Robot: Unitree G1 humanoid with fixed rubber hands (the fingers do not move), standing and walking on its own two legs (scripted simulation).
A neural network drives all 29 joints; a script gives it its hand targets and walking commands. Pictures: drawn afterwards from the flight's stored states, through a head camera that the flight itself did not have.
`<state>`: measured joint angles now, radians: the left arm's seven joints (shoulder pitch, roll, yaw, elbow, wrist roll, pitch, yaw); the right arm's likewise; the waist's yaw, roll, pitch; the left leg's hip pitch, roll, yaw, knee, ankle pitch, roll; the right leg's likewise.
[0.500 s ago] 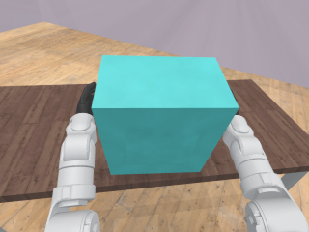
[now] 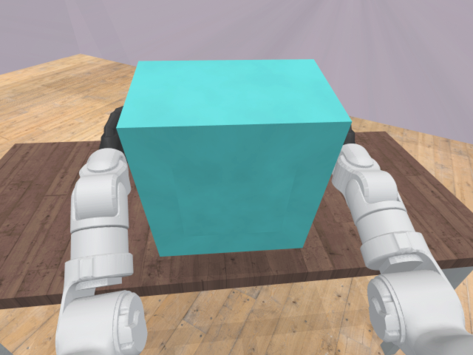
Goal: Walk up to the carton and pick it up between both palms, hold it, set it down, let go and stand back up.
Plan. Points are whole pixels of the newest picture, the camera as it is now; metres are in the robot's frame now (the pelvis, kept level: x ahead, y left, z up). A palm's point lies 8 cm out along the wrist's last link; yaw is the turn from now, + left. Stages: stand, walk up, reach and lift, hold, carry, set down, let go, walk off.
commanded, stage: reach and lift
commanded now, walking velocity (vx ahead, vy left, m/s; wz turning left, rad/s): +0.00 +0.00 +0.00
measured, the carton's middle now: (230, 165) +0.39 -0.01 +0.19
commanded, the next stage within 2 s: hold in 1.08 s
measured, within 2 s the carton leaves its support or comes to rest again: neither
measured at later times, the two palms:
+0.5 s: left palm (113, 127) +0.38 +0.17 +0.27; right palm (350, 115) +0.37 -0.19 +0.28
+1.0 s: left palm (102, 117) +0.38 +0.18 +0.28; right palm (347, 105) +0.38 -0.18 +0.30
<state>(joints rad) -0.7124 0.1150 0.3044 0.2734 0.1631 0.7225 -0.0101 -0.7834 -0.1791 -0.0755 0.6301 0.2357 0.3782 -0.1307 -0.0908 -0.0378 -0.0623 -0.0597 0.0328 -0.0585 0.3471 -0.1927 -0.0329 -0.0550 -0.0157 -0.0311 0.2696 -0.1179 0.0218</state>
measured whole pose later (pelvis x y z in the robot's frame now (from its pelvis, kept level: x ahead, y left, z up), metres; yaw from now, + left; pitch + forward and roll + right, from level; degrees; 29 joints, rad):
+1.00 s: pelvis +0.00 +0.00 +0.00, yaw +1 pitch -2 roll -2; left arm -0.94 0.22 0.29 0.53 0.08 0.83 0.00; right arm -1.05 -0.28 0.00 0.80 0.38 0.61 -0.20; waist -0.09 0.01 -0.20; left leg -0.16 0.04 -0.09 0.40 -0.22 -0.04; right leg -0.12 0.01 -0.03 0.25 -0.11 0.02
